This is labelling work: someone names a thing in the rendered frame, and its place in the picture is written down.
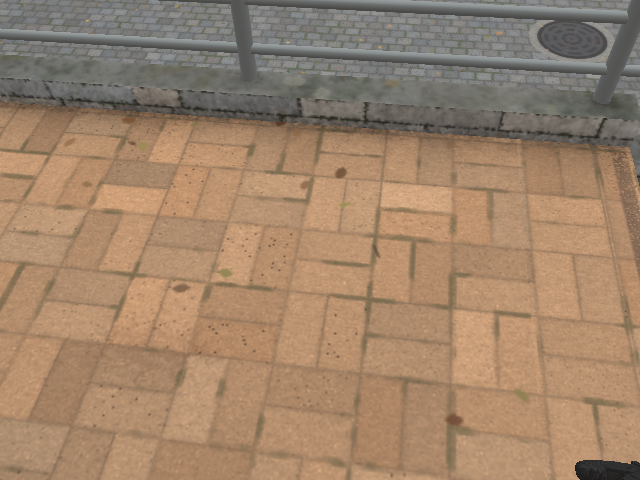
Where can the right robot hand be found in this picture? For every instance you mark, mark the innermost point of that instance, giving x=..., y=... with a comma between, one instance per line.
x=607, y=470

